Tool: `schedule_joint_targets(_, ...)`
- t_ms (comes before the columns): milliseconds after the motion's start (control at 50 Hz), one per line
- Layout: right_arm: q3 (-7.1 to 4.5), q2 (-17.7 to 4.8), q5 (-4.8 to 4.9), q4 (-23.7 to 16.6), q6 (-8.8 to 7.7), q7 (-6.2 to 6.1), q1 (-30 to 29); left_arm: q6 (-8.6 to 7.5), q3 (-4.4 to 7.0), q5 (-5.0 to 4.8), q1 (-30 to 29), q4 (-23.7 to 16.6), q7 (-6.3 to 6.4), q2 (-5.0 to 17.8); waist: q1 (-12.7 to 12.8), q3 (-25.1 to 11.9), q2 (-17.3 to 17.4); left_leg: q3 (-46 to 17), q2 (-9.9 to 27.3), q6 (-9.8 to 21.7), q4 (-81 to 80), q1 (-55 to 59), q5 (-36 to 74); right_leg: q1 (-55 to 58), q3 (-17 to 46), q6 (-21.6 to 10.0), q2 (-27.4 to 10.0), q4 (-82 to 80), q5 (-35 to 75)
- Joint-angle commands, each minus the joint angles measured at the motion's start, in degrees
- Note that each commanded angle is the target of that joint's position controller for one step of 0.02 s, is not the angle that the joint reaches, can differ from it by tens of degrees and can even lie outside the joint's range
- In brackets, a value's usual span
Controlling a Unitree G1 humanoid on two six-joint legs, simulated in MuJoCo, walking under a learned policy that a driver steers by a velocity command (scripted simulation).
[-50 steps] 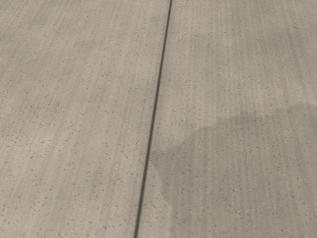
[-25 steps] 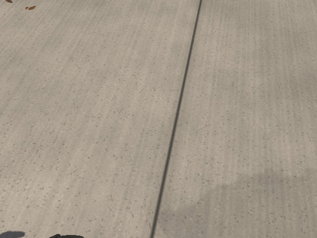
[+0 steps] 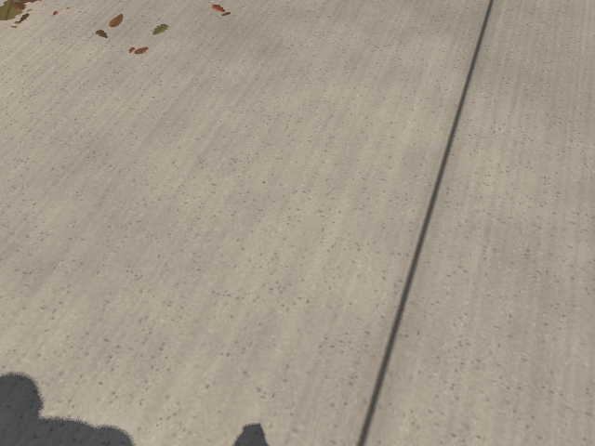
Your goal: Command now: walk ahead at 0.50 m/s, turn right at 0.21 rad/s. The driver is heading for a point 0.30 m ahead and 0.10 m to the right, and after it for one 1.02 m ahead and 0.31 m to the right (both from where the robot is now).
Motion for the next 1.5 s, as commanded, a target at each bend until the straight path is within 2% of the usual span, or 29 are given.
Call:
schedule_joint_targets(20,-1.24,-5.1,0.15,-4.3,-1.51,-0.58,-2.5,-0.14,2.17,0.34,0.7,-1.7,0.7,10.4,-2.7,1.6,-6.6,0.5,-2.3,1.1,-3.6,4.7,-3.6,-2.2,10.3,-7.2,-16.7,2.5,31.0)
schedule_joint_targets(60,-2.34,-7.0,-0.3,-0.9,-2.62,-1.42,8.5,0.08,2.27,0.09,-1.3,-1.9,0.7,10.7,-8.0,-3.5,-4.6,1.0,-4.4,2.9,-10.0,19.7,-4.3,-4.4,8.8,-5.4,-13.9,14.7,37.1)
schedule_joint_targets(80,-3.49,-10.5,-1.51,1.3,-3.4,-2.25,17.9,-0.11,1.79,-0.37,-1.7,-2.9,0.54,9.0,-11.4,-10.0,-0.8,-5.4,2.1,5.1,-11.1,33.7,-6.5,-12.2,6.5,-4.2,-10.5,27.8,28.5)
schedule_joint_targets(100,-5.14,-17.0,-2.67,1.3,-3.27,-2.83,23.6,-0.12,0.35,-2.29,2.8,-5.2,0.41,2.4,-10.9,-18.7,10.6,-27.4,19.2,10.4,-13.8,51.2,-12.9,-30.6,0.9,-1.4,-2.3,47.5,0.5)
schedule_joint_targets(120,-5.15,-15.5,-1.01,1.1,-2.24,-2.57,21.7,0.63,1.65,-1.07,2.8,-4.6,0.95,7.2,-10.1,-18.8,9.4,-38.1,22.2,12.5,-19.6,47.3,-17.2,-37.2,3.7,-2.0,-1.4,55.6,-14.8)
schedule_joint_targets(160,-3.1,-7.3,-0.01,-0.3,-2.22,-2.18,12.2,1.31,2.25,-0.2,-2.7,-4.8,0.27,7.4,-6.6,-4.6,2.0,-22.9,16.6,9.8,-23.1,32.4,-18.7,-38.2,5.8,-2.4,-7.2,55.9,-6.2)
schedule_joint_targets(200,-2.41,-4.7,0.32,0.3,-2.97,-2.5,10.6,2.56,2.42,0.8,-3.4,-4.8,-0.6,6.0,-4.2,-0.7,3.9,-12.5,12.3,6.9,-25.9,25.1,-10.4,-35.1,5.2,-1.5,-9.3,52.9,-2.5)
schedule_joint_targets(300,-3.0,-5.8,0.91,2.5,-4.87,-2.64,14.4,4.52,2.39,1.16,-8.9,-7.3,-2.01,4.3,-3.1,0.1,1.9,-1.9,11.1,7.4,-28.1,25.6,1.5,-39.9,3.9,0.4,-10.4,51.5,5.8)
schedule_joint_targets(500,-3.57,-7.7,0.49,6.2,-3.86,-3.27,21.7,4.27,0.92,1.57,-26.4,-14.8,-3.68,3.7,-6.6,3.8,1.6,10.4,11.7,6.4,-24.9,34.6,16.4,-38.6,-4.2,-1.9,-8.1,26.6,12.3)
schedule_joint_targets(560,-4.05,-9.7,0.29,6.7,-2.68,-3.73,21.7,4.3,1.51,1.8,-24.0,-14.8,-3.18,4.9,-4.8,1.2,3.3,13.3,12.2,5.4,-15.2,38.8,39.0,-32.1,-7.3,-5.2,-3.6,24.3,3.7)
schedule_joint_targets(600,-4.51,-11.3,0.38,6.5,-1.43,-3.65,21.4,3.65,2.82,1.84,-13.7,-12.0,-2.36,6.9,-0.4,-5.1,3.2,14.2,12.0,4.9,2.1,37.5,44.8,-19.9,-7.6,-8.2,0.8,20.7,0.0)
schedule_joint_targets(620,-4.42,-11.1,0.5,5.4,-1.17,-3.43,20.4,3.16,4.25,2.47,-4.2,-9.0,-1.5,9.8,4.1,-10.3,-0.3,14.9,10.7,3.0,17.2,28.5,33.3,-5.8,-2.6,-10.6,-0.9,16.1,0.8)
schedule_joint_targets(640,-3.04,-4.6,1.16,1.8,-1.52,-2.65,21.9,3.19,6.07,2.72,-2.1,-9.0,-0.59,16.8,2.0,-15.6,-11.8,14.4,3.9,-0.1,37.1,5.7,-8.7,11.7,22.8,-16.7,-18.0,14.1,-3.5)
schedule_joint_targets(660,-3.72,-7.4,0.89,-1.6,-2.26,-1.95,17.2,3.88,6.54,0.87,-1.8,-10.4,-0.42,19.5,2.3,-19.2,-11.4,2.5,-5.2,-1.9,48.1,-7.2,-28.7,16.1,46.9,-22.0,-25.2,4.8,0.7)
schedule_joint_targets(680,-3.76,-8.0,0.72,-2.8,-2.78,-1.69,11.0,4.35,6.15,0.32,-3.4,-9.4,0.02,17.9,2.3,-11.0,-4.7,-2.6,-1.0,-1.3,47.2,-13.0,-22.3,11.8,36.4,-19.8,-23.1,3.9,4.4)
schedule_joint_targets(700,-3.28,-7.2,1.17,-2.7,-3.49,-1.66,11.4,4.16,5.38,-0.18,-6.3,-9.3,0.34,14.7,-0.1,-5.1,-3.1,-2.4,1.2,-0.9,41.9,-11.2,-16.9,3.4,29.2,-17.5,-21.2,3.4,10.1)
schedule_joint_targets(740,-3.41,-7.0,-0.38,-1.4,-2.5,-1.85,13.9,3.32,4.19,-0.69,-11.3,-9.9,0.72,10.7,-4.9,-1.4,-1.4,-2.8,3.5,-1.7,33.7,-3.3,-14.6,-7.4,19.9,-13.5,-14.7,2.1,20.6)
schedule_joint_targets(840,-3.06,-5.3,-1.06,-3.1,0.54,-1.01,11.1,1.32,4.11,-0.67,-7.9,-9.5,0.25,11.8,-5.4,-2.0,-3.4,-1.3,3.0,-4.2,24.4,-2.4,-9.2,-11.6,15.9,-12.9,-10.9,-0.1,24.0)
schedule_joint_targets(1040,-1.98,-5.4,-0.06,-8.6,-0.59,0.01,-5.8,0.74,3.02,0.21,2.0,-6.3,1.01,11.2,1.2,1.5,-5.8,0.4,-0.3,-0.8,1.0,-5.8,3.1,1.0,15.5,-9.1,-13.2,0.7,30.1)
schedule_joint_targets(1100,-2.45,-6.8,0.11,-8.1,-1.14,-0.19,-1.6,0.55,3.06,0.51,-0.3,-6.1,1.58,12.5,-2.1,1.5,-6.6,0.5,-2.6,2.1,-3.7,2.7,-2.1,1.5,14.9,-7.1,-14.6,4.2,39.3)
schedule_joint_targets(1140,-3.57,-8.6,0.21,-4.1,-1.74,-1.31,11.0,0.44,3.14,0.73,-2.0,-5.9,1.4,13.4,-7.9,-4.6,-5.1,2.3,-6.3,4.3,-7.9,18.5,-4.5,0.2,12.1,-5.3,-11.8,18.4,51.3)
schedule_joint_targets(1160,-4.35,-10.9,-0.64,-2.0,-2.3,-2.12,20.0,0.18,2.65,0.51,-1.9,-6.4,1.17,12.1,-11.7,-10.4,-2.4,-3.6,-0.5,6.5,-8.9,32.0,-6.1,-7.5,10.2,-4.4,-9.2,31.5,41.4)
schedule_joint_targets(1180,-5.98,-17.8,-2.0,-1.7,-2.42,-2.49,26.0,0.0,1.47,-1.58,4.4,-7.8,0.75,6.5,-10.1,-18.9,9.7,-29.3,16.1,13.4,-11.5,48.3,-13.3,-24.6,5.6,-1.6,-0.4,53.3,12.9)
schedule_joint_targets(1200,-5.73,-15.7,-0.36,-0.8,-1.55,-1.7,23.5,0.05,1.91,-0.48,4.8,-7.0,0.8,9.1,-8.6,-18.4,10.7,-45.3,19.6,16.0,-20.2,46.6,-15.3,-33.6,8.1,-2.0,3.2,61.1,-13.5)
schedule_joint_targets(1220,-4.8,-11.7,0.6,-1.9,-1.27,-1.41,17.1,0.42,2.22,0.55,0.6,-7.3,0.81,10.3,-6.3,-8.0,3.7,-36.9,17.6,15.0,-20.6,37.6,-20.5,-36.8,9.5,-2.3,-1.1,63.3,-9.1)
schedule_joint_targets(1240,-3.83,-8.0,0.72,-2.4,-1.47,-1.13,13.1,0.34,1.92,0.78,-3.3,-8.0,0.29,9.8,-5.8,-3.4,-0.8,-29.0,14.8,13.7,-22.1,30.5,-18.4,-36.2,9.0,-2.3,-3.5,60.2,-4.9)
schedule_joint_targets(1260,-3.29,-6.6,0.46,-2.0,-1.76,-1.19,11.9,0.61,1.74,0.76,-4.8,-8.4,-0.1,8.7,-4.7,-1.0,-0.1,-23.0,11.8,11.9,-23.8,26.4,-13.9,-34.9,8.1,-2.2,-5.4,56.8,-3.2)
schedule_joint_targets(1340,-3.05,-6.7,1.14,1.4,-3.47,-1.18,15.2,2.4,1.07,1.81,-4.3,-8.0,-1.15,6.8,-2.6,-1.0,2.2,-13.0,7.8,11.1,-26.6,22.7,1.4,-32.3,5.0,0.1,-7.6,51.5,0.3)
schedule_joint_targets(1500,-3.1,-7.5,1.47,5.6,-3.55,-1.16,22.1,2.32,-0.56,1.15,-22.4,-13.4,-1.7,4.5,-6.4,2.0,1.5,-4.9,4.7,9.9,-28.7,27.4,10.5,-37.4,-0.5,2.9,-9.1,29.1,14.3)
